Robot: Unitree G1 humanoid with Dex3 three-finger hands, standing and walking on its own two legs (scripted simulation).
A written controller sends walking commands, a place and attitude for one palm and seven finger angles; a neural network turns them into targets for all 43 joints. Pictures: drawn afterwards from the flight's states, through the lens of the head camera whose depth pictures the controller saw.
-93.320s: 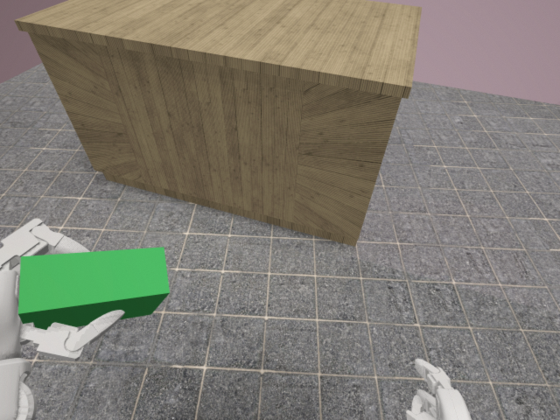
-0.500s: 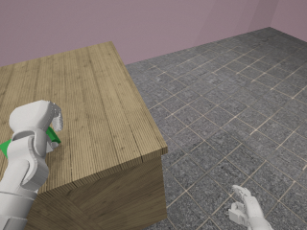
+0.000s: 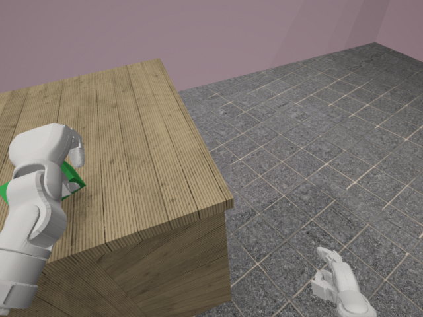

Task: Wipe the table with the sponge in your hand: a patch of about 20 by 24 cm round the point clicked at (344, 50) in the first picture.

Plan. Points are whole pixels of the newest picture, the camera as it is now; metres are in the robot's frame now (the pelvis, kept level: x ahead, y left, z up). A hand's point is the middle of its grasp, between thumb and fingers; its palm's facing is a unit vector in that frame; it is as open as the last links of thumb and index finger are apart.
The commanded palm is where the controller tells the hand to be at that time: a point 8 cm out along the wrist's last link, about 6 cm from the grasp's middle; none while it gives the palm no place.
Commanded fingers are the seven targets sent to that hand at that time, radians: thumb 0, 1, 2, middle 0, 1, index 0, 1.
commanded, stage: lift the sponge slowly off the table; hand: left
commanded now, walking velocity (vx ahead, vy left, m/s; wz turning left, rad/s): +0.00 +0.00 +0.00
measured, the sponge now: (51, 187) +0.29 +0.38 +0.11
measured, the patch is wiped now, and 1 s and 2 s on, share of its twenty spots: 0.95 0.95 0.95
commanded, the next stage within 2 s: bring the sponge back beside the body in 0.66 s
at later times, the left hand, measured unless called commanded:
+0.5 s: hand (59, 150) +0.30 +0.31 +0.20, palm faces +0.11 -0.02 -0.99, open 6.7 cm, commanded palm +0.26 +0.32 +0.27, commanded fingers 0.00 0.10 1.30 -1.20 -1.60 -1.20 -1.60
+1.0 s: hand (72, 152) +0.30 +0.29 +0.20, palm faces +0.13 -0.06 -0.99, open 6.7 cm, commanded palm +0.25 +0.31 +0.27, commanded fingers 0.00 0.10 1.30 -1.20 -1.60 -1.20 -1.60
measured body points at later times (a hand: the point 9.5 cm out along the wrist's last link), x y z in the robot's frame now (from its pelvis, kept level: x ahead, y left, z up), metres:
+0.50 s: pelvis -0.01 +0.00 +0.00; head -0.02 -0.05 +0.45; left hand +0.29 +0.31 +0.25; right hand +0.23 -0.21 -0.09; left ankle +0.01 +0.11 -0.74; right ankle -0.03 -0.09 -0.74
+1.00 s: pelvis +0.00 +0.00 +0.00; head -0.01 -0.05 +0.45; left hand +0.29 +0.29 +0.25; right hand +0.25 -0.20 -0.09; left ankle +0.01 +0.11 -0.74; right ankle -0.03 -0.09 -0.74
